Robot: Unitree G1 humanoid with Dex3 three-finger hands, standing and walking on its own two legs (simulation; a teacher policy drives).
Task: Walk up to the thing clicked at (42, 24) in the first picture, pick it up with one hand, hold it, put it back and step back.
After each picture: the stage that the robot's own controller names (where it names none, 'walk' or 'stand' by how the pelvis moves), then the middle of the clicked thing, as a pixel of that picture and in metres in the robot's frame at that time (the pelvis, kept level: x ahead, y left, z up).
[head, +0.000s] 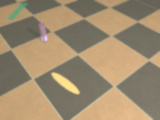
stand; (43, 33) +1.63 +0.46 -0.65
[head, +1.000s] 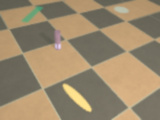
walk; (57, 40) +1.53 +0.21 -0.63
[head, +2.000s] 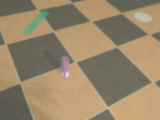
walk; (65, 67) +0.97 +0.12 -0.64
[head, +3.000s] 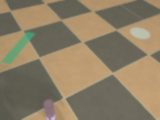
walk; (49, 111) +0.58 +0.20 -0.65
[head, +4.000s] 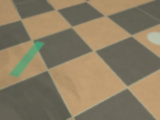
stand; out of the picture +0.40 +0.22 -0.63
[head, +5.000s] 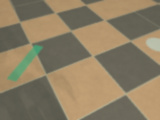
stand; out of the picture +0.37 +0.21 -0.66
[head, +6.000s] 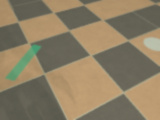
stand; out of the picture +0.38 +0.22 -0.66
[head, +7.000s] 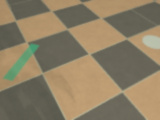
stand; out of the picture +0.37 +0.23 -0.66
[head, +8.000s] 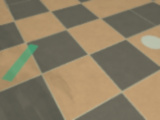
stand; out of the picture +0.36 +0.23 -0.66
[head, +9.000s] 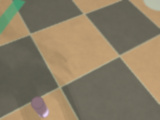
go down; (40, 108) +0.40 +0.23 -0.53
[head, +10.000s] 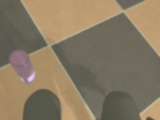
go down; (24, 69) +0.44 +0.26 -0.26
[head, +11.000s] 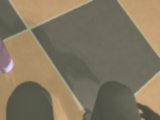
close in; out of the picture +0.43 +0.29 -0.22
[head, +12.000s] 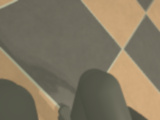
close; out of the picture +0.41 +0.32 -0.15
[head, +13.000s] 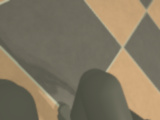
lift; out of the picture +0.40 +0.32 -0.15
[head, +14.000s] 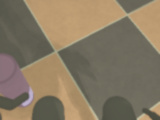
lift; (14, 86) +0.32 +0.22 -0.02
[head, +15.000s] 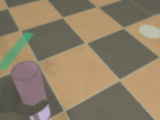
hold; (34, 97) +0.31 +0.16 +0.03
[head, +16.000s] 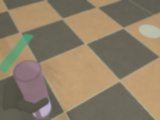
hold; (36, 94) +0.32 +0.16 +0.04
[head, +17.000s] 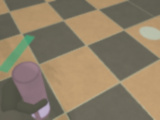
hold; (34, 95) +0.32 +0.16 +0.04
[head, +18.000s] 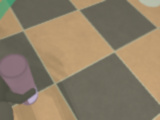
crouch; (22, 84) +0.36 +0.19 -0.03
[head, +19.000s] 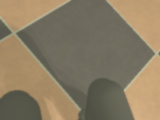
lower; out of the picture +0.47 +0.29 -0.07
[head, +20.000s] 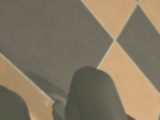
lower; out of the picture +0.42 +0.32 -0.16
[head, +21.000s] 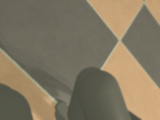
lower; out of the picture +0.41 +0.33 -0.16
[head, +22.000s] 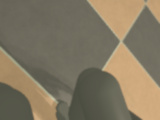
lower; out of the picture +0.40 +0.32 -0.16
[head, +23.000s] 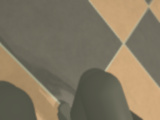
lower; out of the picture +0.39 +0.32 -0.16
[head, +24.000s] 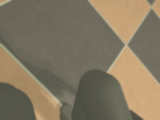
open; out of the picture +0.40 +0.31 -0.16
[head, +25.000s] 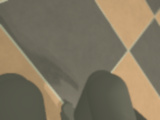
stand; out of the picture +0.39 +0.31 -0.17
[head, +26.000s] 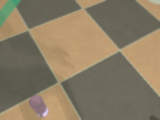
stand; (39, 107) +0.40 +0.23 -0.49
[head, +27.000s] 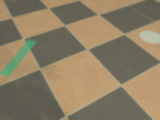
stand; out of the picture +0.38 +0.22 -0.59
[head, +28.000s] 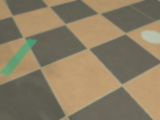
stand; out of the picture +0.37 +0.22 -0.60
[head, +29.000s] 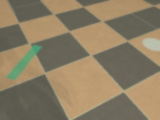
stand; out of the picture +0.39 +0.21 -0.64
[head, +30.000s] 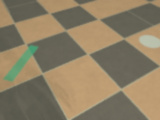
stand; out of the picture +0.38 +0.22 -0.66
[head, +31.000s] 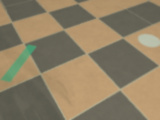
stand; out of the picture +0.35 +0.22 -0.66
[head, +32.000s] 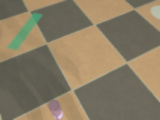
walk; (56, 110) +0.44 +0.19 -0.64
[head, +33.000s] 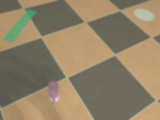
walk; (53, 92) +0.61 +0.17 -0.64
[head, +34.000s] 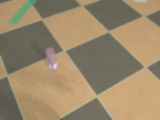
walk; (51, 59) +0.91 +0.29 -0.62
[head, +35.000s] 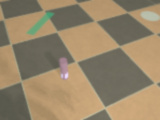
stand; (63, 69) +0.96 +0.17 -0.65
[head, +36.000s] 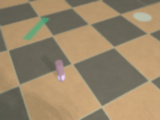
stand; (60, 71) +1.00 +0.21 -0.66
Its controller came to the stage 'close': yes
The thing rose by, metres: 0.69
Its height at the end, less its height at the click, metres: +0.00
